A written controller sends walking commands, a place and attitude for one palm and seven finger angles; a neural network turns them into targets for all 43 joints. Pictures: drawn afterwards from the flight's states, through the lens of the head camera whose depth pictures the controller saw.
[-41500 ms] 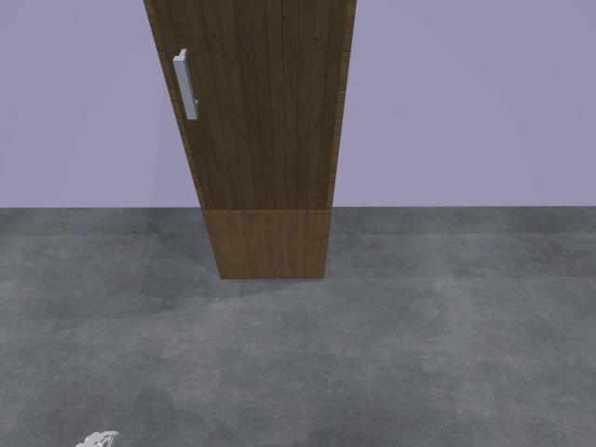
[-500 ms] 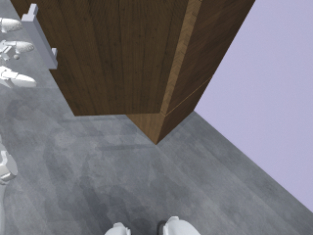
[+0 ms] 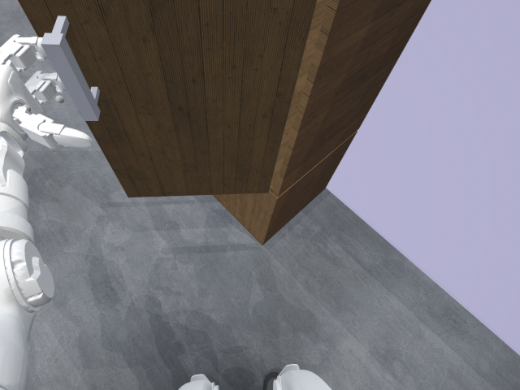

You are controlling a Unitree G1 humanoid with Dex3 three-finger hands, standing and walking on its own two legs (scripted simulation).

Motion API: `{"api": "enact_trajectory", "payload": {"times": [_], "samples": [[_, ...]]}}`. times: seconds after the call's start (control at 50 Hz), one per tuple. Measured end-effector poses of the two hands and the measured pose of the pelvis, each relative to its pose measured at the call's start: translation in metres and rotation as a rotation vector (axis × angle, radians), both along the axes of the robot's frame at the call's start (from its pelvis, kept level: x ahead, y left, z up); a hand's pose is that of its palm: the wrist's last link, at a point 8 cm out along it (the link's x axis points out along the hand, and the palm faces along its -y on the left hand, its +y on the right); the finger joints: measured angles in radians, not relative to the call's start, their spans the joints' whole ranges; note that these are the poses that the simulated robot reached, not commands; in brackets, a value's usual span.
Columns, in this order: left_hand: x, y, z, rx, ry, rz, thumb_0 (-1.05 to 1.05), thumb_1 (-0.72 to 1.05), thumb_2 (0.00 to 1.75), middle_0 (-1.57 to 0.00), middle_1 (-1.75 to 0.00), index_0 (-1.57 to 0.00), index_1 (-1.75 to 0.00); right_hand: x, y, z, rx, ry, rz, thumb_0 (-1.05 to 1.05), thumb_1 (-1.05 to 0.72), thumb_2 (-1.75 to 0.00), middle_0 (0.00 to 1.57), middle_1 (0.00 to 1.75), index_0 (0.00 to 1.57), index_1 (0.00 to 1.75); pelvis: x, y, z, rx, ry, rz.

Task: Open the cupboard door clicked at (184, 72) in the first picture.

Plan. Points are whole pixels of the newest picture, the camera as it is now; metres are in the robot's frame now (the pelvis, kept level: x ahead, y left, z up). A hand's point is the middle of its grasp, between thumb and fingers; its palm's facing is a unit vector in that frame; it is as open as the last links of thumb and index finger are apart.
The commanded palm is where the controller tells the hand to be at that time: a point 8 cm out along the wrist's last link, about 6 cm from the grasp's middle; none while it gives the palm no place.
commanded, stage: slide the fingers in behind the handle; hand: left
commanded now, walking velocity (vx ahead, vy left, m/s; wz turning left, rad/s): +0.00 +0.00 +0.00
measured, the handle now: (77, 72) +0.55 +0.24 +0.12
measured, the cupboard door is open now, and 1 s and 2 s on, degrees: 51 51 53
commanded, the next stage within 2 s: close the thumb around the handle in 0.84 s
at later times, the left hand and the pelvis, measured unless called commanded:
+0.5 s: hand (86, 100) +0.50 +0.22 +0.12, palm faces +0.00 -1.00 +0.01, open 14.0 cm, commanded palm +0.48 +0.26 +0.11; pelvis +0.00 +0.00 +0.00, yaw +0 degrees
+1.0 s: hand (93, 98) +0.51 +0.21 +0.11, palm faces +0.02 -1.00 -0.01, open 13.9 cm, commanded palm +0.49 +0.25 +0.11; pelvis +0.00 -0.01 +0.00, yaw +0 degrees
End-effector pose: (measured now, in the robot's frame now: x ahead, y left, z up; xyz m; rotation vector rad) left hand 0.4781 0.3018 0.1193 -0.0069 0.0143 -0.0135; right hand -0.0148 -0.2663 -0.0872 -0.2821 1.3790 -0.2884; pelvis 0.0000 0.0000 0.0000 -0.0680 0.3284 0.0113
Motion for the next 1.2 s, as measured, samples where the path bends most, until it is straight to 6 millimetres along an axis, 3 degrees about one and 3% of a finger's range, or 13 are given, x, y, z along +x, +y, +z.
{"api": "enact_trajectory", "payload": {"times": [0.32,0.56,0.74,0.98,1.08,1.2], "samples": [[-0.003,-0.02,-0.005,-0.003,0.019,0.017,-0.01,-0.5,0.3,-0.3,-1.2,-0.3,-1.2,0.017,0.001,-0.005,0.027,-0.057,0.01,0.0,-0.9,-0.89,0.2,0.3,0.2,0.3,0.0,-0.003,0.001,0.008,-0.023,-0.001],[0.005,-0.037,-0.005,0.0,0.017,0.008,-0.01,-0.5,0.3,-0.3,-1.2,-0.3,-1.2,0.002,-0.003,-0.005,0.019,-0.03,0.004,0.0,-0.9,-0.89,0.2,0.3,0.2,0.3,-0.003,-0.005,0.0,0.01,-0.014,0.003],[0.006,-0.039,-0.005,0.007,0.023,0.023,-0.01,-0.5,0.3,-0.3,-1.2,-0.31,-1.21,-0.011,-0.002,-0.005,0.028,-0.008,-0.019,0.0,-0.9,-0.89,0.2,0.3,0.2,0.3,-0.003,-0.007,0.0,0.013,-0.017,-0.005],[0.005,-0.04,-0.003,0.015,0.023,0.03,-0.01,-0.5,0.3,-0.3,-1.2,-0.31,-1.21,-0.011,-0.005,-0.006,0.03,-0.003,-0.01,0.0,-0.9,-0.89,0.2,0.3,0.2,0.3,-0.004,-0.008,0.0,0.014,-0.015,0.002],[0.006,-0.04,-0.003,0.018,0.024,0.036,-0.01,-0.43,0.34,-0.3,-1.21,-0.31,-1.22,-0.007,-0.006,-0.007,0.029,-0.005,0.002,0.0,-0.9,-0.89,0.2,0.3,0.2,0.3,-0.004,-0.009,0.0,0.015,-0.01,0.008],[0.005,-0.041,-0.003,0.018,0.019,0.038,-0.01,-0.21,0.43,-0.31,-1.23,-0.32,-1.24,-0.002,-0.008,-0.006,0.028,-0.02,0.001,0.0,-0.9,-0.89,0.2,0.3,0.2,0.3,-0.002,-0.01,0.0,0.015,-0.01,0.004]]}}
